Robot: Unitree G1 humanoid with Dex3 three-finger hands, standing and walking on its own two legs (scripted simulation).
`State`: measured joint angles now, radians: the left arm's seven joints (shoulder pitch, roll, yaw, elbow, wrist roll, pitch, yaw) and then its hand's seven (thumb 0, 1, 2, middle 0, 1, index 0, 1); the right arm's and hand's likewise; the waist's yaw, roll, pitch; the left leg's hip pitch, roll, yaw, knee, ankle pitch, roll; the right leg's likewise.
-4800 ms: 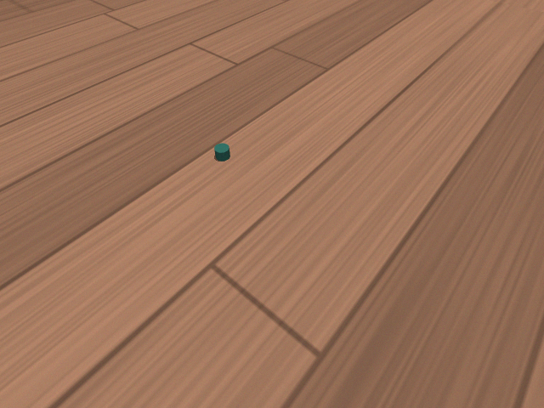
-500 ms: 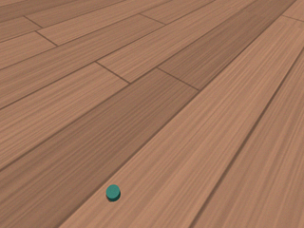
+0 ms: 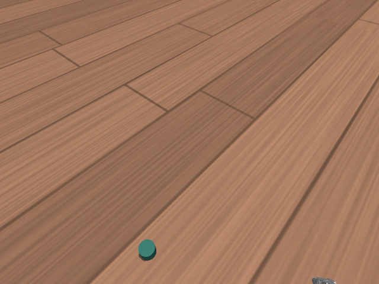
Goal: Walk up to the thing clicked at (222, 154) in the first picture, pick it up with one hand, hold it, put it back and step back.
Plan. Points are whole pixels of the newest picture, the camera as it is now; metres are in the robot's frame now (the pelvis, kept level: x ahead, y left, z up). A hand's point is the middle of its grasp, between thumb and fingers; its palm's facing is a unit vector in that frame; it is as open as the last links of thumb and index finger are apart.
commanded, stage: walk up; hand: left
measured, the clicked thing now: (147, 249) +0.42 +0.22 -0.75
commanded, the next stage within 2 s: stand in 0.70 s
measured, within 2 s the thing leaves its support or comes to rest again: neither
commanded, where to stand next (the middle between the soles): +0.03 -0.01 m, yaw +0 degrees
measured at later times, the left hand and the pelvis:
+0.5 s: hand out of the picture +0.10 +0.24 -0.16, palm faces -0.02 -0.94 -0.33, open 7.4 cm; pelvis +0.01 +0.00 +0.00, yaw +0 degrees
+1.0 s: hand out of the picture +0.09 +0.25 -0.15, palm faces -0.02 -0.94 -0.34, open 7.4 cm; pelvis +0.01 +0.00 +0.00, yaw +0 degrees
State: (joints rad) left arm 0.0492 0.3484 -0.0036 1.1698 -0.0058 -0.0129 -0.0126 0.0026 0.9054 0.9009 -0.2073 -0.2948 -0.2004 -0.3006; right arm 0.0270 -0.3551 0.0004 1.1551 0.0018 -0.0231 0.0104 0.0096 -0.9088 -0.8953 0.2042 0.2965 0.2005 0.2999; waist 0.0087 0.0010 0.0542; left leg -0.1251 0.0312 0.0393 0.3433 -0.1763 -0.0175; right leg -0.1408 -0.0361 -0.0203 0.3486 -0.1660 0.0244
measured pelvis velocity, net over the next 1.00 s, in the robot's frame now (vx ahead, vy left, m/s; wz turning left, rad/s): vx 0.01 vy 0.00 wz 0.00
